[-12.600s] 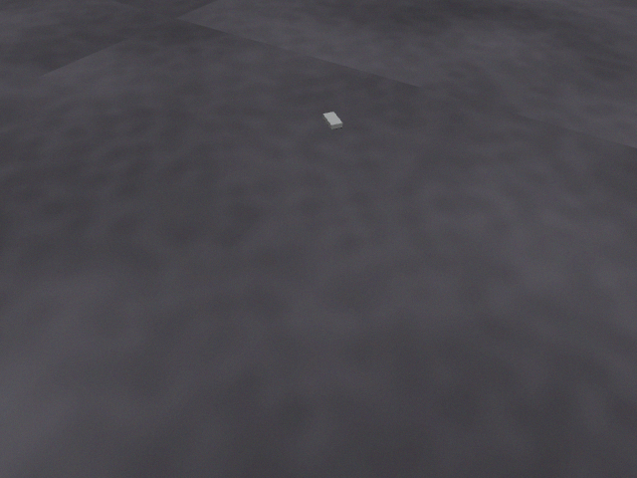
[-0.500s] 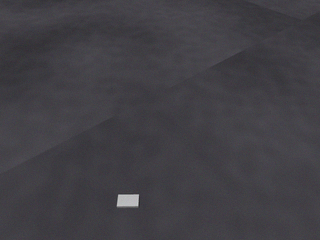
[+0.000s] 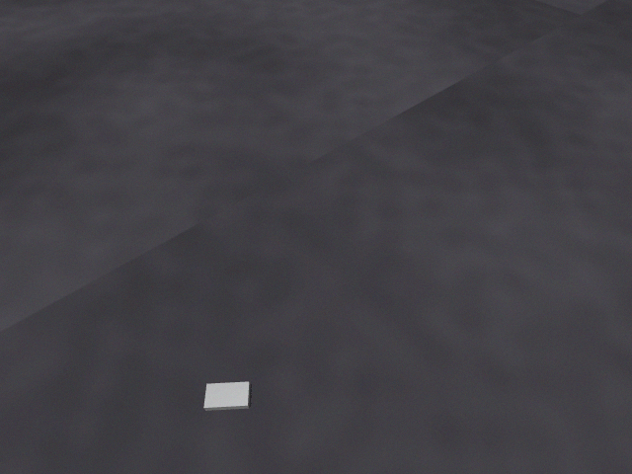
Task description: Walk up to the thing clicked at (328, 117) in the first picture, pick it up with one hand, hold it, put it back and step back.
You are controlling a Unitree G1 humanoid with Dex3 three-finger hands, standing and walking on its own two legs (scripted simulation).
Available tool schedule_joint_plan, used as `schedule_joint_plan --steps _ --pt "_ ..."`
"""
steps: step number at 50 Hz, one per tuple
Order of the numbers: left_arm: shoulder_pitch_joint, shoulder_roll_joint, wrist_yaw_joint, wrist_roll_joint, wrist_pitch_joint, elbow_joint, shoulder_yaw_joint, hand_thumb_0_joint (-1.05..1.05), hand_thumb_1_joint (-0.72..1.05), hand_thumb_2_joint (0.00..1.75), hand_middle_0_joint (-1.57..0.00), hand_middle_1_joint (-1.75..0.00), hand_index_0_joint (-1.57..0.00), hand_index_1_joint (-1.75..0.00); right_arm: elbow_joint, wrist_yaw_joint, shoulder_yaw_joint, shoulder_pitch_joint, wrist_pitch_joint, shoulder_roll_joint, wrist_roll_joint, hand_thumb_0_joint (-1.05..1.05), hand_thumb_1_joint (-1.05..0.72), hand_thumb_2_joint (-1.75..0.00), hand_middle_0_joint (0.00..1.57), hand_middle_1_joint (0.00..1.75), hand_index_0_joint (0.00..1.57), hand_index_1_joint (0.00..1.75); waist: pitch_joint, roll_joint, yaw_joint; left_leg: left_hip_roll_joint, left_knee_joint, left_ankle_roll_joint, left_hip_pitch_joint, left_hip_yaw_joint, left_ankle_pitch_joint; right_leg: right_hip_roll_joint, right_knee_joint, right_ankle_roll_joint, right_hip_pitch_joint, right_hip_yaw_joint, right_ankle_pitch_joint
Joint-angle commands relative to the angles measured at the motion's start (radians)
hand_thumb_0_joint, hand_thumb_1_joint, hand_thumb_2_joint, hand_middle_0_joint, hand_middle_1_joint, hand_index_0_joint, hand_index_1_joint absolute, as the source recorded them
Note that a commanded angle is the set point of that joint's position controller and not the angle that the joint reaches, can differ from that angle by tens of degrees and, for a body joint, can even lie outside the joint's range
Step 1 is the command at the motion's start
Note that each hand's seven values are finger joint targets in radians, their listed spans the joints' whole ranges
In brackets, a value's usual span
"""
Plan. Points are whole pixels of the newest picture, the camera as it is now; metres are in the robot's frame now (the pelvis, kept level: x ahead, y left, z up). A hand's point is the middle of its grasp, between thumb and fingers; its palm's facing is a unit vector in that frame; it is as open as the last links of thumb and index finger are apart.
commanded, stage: walk up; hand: left
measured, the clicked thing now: (227, 395) +0.44 +0.28 -0.74
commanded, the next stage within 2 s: stand in 1.98 s
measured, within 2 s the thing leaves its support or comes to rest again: neither
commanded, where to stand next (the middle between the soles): +0.07 +0.02 m, yaw +3 degrees
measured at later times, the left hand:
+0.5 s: hand out of the picture +0.15 +0.26 -0.13, palm faces +0.04 -0.92 -0.39, open 7.4 cm
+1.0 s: hand out of the picture +0.09 +0.27 -0.14, palm faces +0.05 -0.93 -0.37, open 7.4 cm
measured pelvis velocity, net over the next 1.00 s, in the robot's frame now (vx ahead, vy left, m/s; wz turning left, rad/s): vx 0.03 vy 0.00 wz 0.07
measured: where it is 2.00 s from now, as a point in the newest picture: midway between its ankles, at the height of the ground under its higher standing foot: outside the picture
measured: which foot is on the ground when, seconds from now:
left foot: up 0.00-0.22, down 0.24-1.00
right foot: down 0.00-1.00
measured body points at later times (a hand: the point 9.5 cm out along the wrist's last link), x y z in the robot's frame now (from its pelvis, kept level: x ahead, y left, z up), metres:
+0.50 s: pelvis +0.06 -0.01 +0.01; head +0.10 -0.01 +0.46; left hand +0.15 +0.30 -0.11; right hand +0.18 -0.31 -0.12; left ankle +0.04 +0.10 -0.72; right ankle +0.04 -0.15 -0.72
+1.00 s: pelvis +0.03 +0.00 +0.02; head +0.05 +0.00 +0.46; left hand +0.08 +0.31 -0.11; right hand +0.16 -0.30 -0.11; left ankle +0.04 +0.10 -0.72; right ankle +0.04 -0.15 -0.72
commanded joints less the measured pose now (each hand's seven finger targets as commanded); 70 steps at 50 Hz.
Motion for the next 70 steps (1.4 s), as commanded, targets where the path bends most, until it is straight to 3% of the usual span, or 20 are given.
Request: schedule_joint_plan --steps 1,4,6,8,11,13,14,15,17,19,21,23,25,31,34,40,43,52,62,70 --pt "-0.057 0.297 0.032 0.011 -0.026 -0.104 0.047 0.0 0.9 0.9 -0.2 -0.3 -0.2 -0.3 -0.112 -0.003 -0.018 0.007 -0.004 -0.147 0.031 0.0 -0.9 -0.9 0.2 0.3 0.2 0.3 -0.027 -0.18 0.028 -0.126 0.288 0.025 -0.141 -0.032 -0.197 -0.305 -0.425 -0.249 -0.079 0.449 -0.387" --pt "-0.08 0.213 0.042 -0.007 -0.037 -0.104 0.021 0.0 0.9 0.9 -0.2 -0.3 -0.2 -0.3 -0.07 0.005 -0.004 0.034 -0.008 -0.144 0.04 0.0 -0.9 -0.9 0.2 0.3 0.2 0.3 -0.048 -0.171 0.007 -0.094 0.202 0.028 -0.185 -0.059 -0.102 -0.201 -0.331 -0.196 0.055 0.237 -0.106" --pt "-0.055 0.212 0.051 -0.014 -0.05 -0.092 0.017 0.0 0.9 0.9 -0.2 -0.3 -0.2 -0.3 -0.068 0.01 0.005 0.044 0.0 -0.127 0.033 0.0 -0.9 -0.9 0.2 0.3 0.2 0.3 -0.071 -0.153 0.015 -0.097 0.157 0.031 -0.165 -0.062 -0.079 -0.229 -0.298 -0.209 0.076 0.236 0.021" --pt "-0.05 0.217 0.057 -0.02 -0.06 -0.096 0.012 0.0 0.9 0.9 -0.2 -0.3 -0.2 -0.3 -0.075 0.011 0.01 0.04 0.001 -0.12 0.028 0.0 -0.9 -0.9 0.2 0.3 0.2 0.3 -0.092 -0.136 0.012 -0.094 0.03 0.042 -0.133 -0.054 -0.063 -0.274 -0.245 -0.229 0.115 0.236 0.258" --pt "-0.112 0.206 0.066 -0.045 -0.061 -0.118 -0.003 0.0 0.9 0.9 -0.2 -0.3 -0.2 -0.3 -0.058 0.011 -0.007 0.094 -0.002 -0.131 0.014 0.0 -0.9 -0.9 0.2 0.3 0.2 0.3 -0.147 -0.078 -0.042 -0.122 -0.246 0.057 0.03 -0.018 0.199 -0.252 -0.088 -0.176 0.105 0.144 0.509" --pt "-0.077 0.158 0.074 -0.064 -0.059 -0.127 -0.018 0.0 0.9 0.9 -0.2 -0.3 -0.2 -0.3 -0.092 0.011 -0.036 0.028 -0.007 -0.22 0.001 0.0 -0.9 -0.9 0.2 0.3 0.2 0.3 -0.184 0.078 0.005 0.02 -0.291 0.12 0.113 -0.213 0.623 -0.101 0.038 -0.077 0.034 0.033 0.362" --pt "-0.085 0.142 0.076 -0.073 -0.053 -0.114 -0.023 0.0 0.9 0.9 -0.2 -0.3 -0.2 -0.3 -0.12 0.016 -0.036 -0.052 -0.007 -0.239 0.012 0.0 -0.9 -0.9 0.2 0.3 0.2 0.3 -0.147 0.122 0.026 0.071 -0.29 0.184 0.063 -0.27 0.641 -0.001 0.039 -0.043 0.022 -0.034 0.106" --pt "-0.062 0.149 0.081 -0.068 -0.047 -0.084 -0.02 0.0 0.9 0.9 -0.2 -0.3 -0.2 -0.3 -0.123 0.021 -0.031 -0.091 -0.005 -0.227 0.02 0.0 -0.9 -0.9 0.2 0.3 0.2 0.3 -0.129 0.158 0.035 0.106 -0.273 0.237 0.004 -0.275 0.598 0.01 0.036 -0.047 0.082 -0.029 -0.085" --pt "-0.058 0.141 0.082 -0.054 -0.057 -0.072 -0.028 0.0 0.9 0.9 -0.2 -0.3 -0.2 -0.3 -0.12 0.027 -0.017 -0.102 0.003 -0.173 0.025 0.0 -0.9 -0.9 0.2 0.3 0.2 0.3 -0.133 0.133 0.038 0.052 -0.242 0.194 0.033 -0.178 0.643 -0.005 -0.058 -0.057 0.107 -0.02 -0.037" --pt "-0.041 0.176 0.084 -0.045 -0.073 -0.057 -0.021 0.0 0.9 0.9 -0.2 -0.3 -0.2 -0.3 -0.127 0.023 -0.014 -0.091 0.007 -0.152 0.03 0.0 -0.9 -0.9 0.2 0.3 0.2 0.3 -0.181 0.095 0.034 -0.029 -0.148 0.115 0.043 -0.087 0.693 -0.079 -0.111 -0.076 0.178 0.023 0.304" --pt "-0.026 0.206 0.091 -0.043 -0.078 -0.043 -0.015 0.0 0.9 0.9 -0.2 -0.3 -0.2 -0.3 -0.126 0.022 -0.016 -0.085 0.011 -0.141 0.039 0.0 -0.9 -0.9 0.2 0.3 0.2 0.3 -0.221 0.058 0.035 -0.07 -0.086 0.075 -0.005 -0.068 0.635 -0.156 -0.1 -0.123 0.263 0.088 0.509" --pt "-0.061 0.223 0.096 -0.047 -0.076 -0.049 -0.014 0.0 0.9 0.9 -0.2 -0.3 -0.2 -0.3 -0.127 0.022 -0.012 -0.087 0.018 -0.127 0.033 0.0 -0.9 -0.9 0.2 0.3 0.2 0.3 -0.215 -0.013 0.026 -0.088 -0.057 0.069 -0.012 -0.061 0.553 -0.213 -0.085 -0.166 0.244 0.14 0.58" --pt "-0.095 0.212 0.097 -0.045 -0.073 -0.061 -0.021 0.0 0.9 0.9 -0.2 -0.3 -0.2 -0.3 -0.126 0.026 -0.016 -0.102 0.019 -0.133 0.03 0.0 -0.9 -0.9 0.2 0.3 0.2 0.3 -0.199 -0.053 0.012 -0.084 -0.073 0.08 0.023 -0.063 0.522 -0.203 -0.078 -0.158 0.185 0.102 0.607" --pt "-0.137 0.186 0.092 -0.039 -0.069 -0.062 -0.03 0.0 0.9 0.9 -0.2 -0.3 -0.2 -0.3 -0.123 0.043 -0.025 -0.126 0.018 -0.16 0.028 0.0 -0.9 -0.9 0.2 0.3 0.2 0.3 -0.2 -0.063 0.001 -0.038 -0.145 0.133 0.099 -0.122 0.632 -0.107 -0.047 -0.082 0.11 0.024 0.331" --pt "-0.138 0.171 0.091 -0.039 -0.069 -0.047 -0.038 0.0 0.9 0.9 -0.2 -0.3 -0.2 -0.3 -0.127 0.046 -0.019 -0.178 0.019 -0.157 0.028 0.0 -0.9 -0.9 0.2 0.3 0.2 0.3 -0.184 0.0 0.012 -0.015 -0.2 0.148 0.049 -0.156 0.59 -0.076 -0.05 -0.06 0.144 0.002 0.222" --pt "-0.14 0.218 0.086 -0.032 -0.073 -0.032 -0.031 0.0 0.9 0.9 -0.2 -0.3 -0.2 -0.3 -0.117 0.051 -0.013 -0.201 0.027 -0.147 0.026 0.0 -0.9 -0.9 0.2 0.3 0.2 0.3 -0.146 0.002 0.011 -0.081 -0.201 0.092 0.038 -0.11 0.413 -0.143 -0.174 -0.091 0.131 0.073 0.186" --pt "-0.163 0.205 0.082 -0.029 -0.071 -0.029 -0.033 0.0 0.9 0.9 -0.2 -0.3 -0.2 -0.3 -0.101 0.056 -0.015 -0.197 0.027 -0.144 0.026 0.0 -0.9 -0.9 0.2 0.3 0.2 0.3 -0.13 0.005 0.003 -0.072 -0.252 0.093 0.043 -0.133 0.344 -0.124 -0.202 -0.079 0.114 0.051 0.102" --pt "-0.128 0.176 0.077 -0.03 -0.073 0.003 -0.036 0.0 0.9 0.9 -0.2 -0.3 -0.2 -0.3 -0.072 0.052 -0.009 -0.199 0.02 -0.132 0.023 0.0 -0.9 -0.9 0.2 0.3 0.2 0.3 -0.153 0.035 0.018 -0.051 -0.314 0.093 0.028 -0.149 0.322 -0.096 -0.223 -0.06 0.173 0.018 0.077" --pt "-0.118 0.173 0.072 -0.022 -0.073 0.031 -0.033 0.0 0.9 0.9 -0.2 -0.3 -0.2 -0.3 -0.046 0.052 -0.008 -0.184 0.023 -0.134 0.017 0.0 -0.9 -0.9 0.2 0.3 0.2 0.3 -0.082 0.039 0.016 -0.06 -0.37 0.078 -0.05 -0.18 0.084 -0.093 -0.282 -0.068 0.129 0.035 -0.071" --pt "-0.117 0.177 0.073 -0.022 -0.079 0.027 -0.03 0.0 0.9 0.9 -0.2 -0.3 -0.2 -0.3 -0.045 0.051 -0.006 -0.166 0.015 -0.135 0.021 0.0 -0.9 -0.9 0.2 0.3 0.2 0.3 -0.13 0.005 0.013 -0.068 -0.315 0.072 -0.012 -0.158 0.264 -0.111 -0.272 -0.069 0.149 0.039 0.062"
